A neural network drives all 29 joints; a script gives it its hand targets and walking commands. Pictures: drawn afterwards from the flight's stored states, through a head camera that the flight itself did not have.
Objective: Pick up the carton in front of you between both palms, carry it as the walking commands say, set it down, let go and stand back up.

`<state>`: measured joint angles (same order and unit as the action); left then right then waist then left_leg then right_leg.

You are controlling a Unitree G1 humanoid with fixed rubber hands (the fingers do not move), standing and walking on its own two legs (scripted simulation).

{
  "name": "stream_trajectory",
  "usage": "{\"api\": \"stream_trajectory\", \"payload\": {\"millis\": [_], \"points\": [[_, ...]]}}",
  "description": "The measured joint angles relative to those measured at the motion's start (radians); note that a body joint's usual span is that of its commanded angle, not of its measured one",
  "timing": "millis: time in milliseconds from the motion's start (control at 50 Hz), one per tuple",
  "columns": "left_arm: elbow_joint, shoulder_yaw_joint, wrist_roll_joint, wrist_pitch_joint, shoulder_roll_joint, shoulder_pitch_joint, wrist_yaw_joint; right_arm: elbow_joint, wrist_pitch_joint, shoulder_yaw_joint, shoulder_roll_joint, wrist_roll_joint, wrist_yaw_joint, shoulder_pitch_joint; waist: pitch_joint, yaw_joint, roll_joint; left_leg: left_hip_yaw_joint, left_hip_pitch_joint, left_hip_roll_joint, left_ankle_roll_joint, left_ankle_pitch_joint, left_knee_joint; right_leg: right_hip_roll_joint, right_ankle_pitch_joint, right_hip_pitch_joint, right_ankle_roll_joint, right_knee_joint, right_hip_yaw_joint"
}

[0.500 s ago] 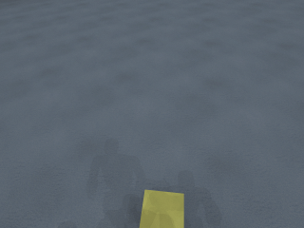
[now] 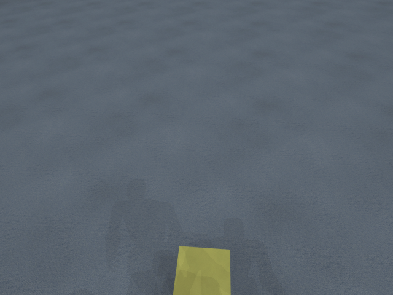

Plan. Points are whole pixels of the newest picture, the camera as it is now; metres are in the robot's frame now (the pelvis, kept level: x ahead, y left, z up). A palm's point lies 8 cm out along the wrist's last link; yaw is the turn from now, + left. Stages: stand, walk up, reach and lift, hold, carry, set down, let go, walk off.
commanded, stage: stand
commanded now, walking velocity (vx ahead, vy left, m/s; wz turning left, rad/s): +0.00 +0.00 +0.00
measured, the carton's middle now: (203, 283) +0.35 +0.01 -0.64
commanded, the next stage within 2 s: none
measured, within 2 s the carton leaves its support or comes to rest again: neither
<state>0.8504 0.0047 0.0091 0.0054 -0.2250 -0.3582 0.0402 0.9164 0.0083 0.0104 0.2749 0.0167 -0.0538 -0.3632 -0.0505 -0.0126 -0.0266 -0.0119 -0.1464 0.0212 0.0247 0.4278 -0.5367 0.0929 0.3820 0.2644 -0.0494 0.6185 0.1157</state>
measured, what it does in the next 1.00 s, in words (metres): stands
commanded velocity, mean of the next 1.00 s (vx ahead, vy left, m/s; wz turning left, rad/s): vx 0.00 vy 0.00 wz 0.00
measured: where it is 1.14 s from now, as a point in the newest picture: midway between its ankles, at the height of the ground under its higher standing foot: outside the picture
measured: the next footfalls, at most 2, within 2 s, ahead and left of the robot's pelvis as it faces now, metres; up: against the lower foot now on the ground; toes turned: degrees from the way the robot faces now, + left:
none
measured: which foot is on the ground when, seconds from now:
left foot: down 0.00-1.00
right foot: down 0.00-1.00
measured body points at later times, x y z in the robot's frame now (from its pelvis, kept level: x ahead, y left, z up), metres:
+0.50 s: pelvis -0.02 +0.01 +0.01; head -0.02 -0.01 +0.46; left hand -0.03 +0.24 -0.14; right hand -0.07 -0.23 -0.16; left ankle -0.09 +0.13 -0.73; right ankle -0.04 -0.10 -0.73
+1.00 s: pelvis -0.04 +0.02 +0.01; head -0.04 +0.01 +0.46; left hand -0.07 +0.23 -0.15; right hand -0.11 -0.20 -0.16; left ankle -0.09 +0.13 -0.73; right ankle -0.04 -0.10 -0.73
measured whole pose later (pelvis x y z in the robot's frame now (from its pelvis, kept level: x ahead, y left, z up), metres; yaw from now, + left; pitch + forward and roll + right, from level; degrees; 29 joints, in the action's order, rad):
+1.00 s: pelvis -0.04 +0.02 +0.01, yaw -2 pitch -1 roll +0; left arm 1.10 0.04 0.01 0.00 -0.13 -0.37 0.05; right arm 1.17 0.01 0.03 0.16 0.02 -0.05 -0.38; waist 0.01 -0.01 -0.02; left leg -0.05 -0.11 0.00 0.00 0.35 -0.47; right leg 0.07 0.28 0.22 -0.01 0.53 0.15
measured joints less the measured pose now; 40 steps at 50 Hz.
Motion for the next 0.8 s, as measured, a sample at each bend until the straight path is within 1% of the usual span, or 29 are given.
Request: {"api": "stream_trajectory", "payload": {"millis": [400, 580, 800], "points": [[0.142, 0.019, -0.003, -0.008, 0.048, -0.017, 0.008, 0.175, 0.012, 0.015, -0.061, 0.004, 0.002, -0.013, 0.039, 0.001, 0.005, -0.019, 0.046, -0.004, -0.008, -0.045, 0.053, -0.005, -0.047, -0.039, 0.010, -0.048, 0.020], [0.189, 0.025, -0.003, -0.010, 0.068, -0.020, 0.011, 0.219, 0.011, 0.019, -0.085, 0.005, 0.002, -0.012, 0.047, 0.002, 0.006, -0.024, 0.047, -0.007, -0.013, -0.058, 0.059, -0.008, -0.066, -0.043, 0.016, -0.063, 0.026], [0.229, 0.028, -0.003, -0.010, 0.086, -0.020, 0.012, 0.247, 0.007, 0.022, -0.104, 0.005, 0.002, -0.011, 0.054, 0.003, 0.007, -0.029, 0.042, -0.011, -0.021, -0.072, 0.062, -0.012, -0.086, -0.042, 0.026, -0.078, 0.031]]}}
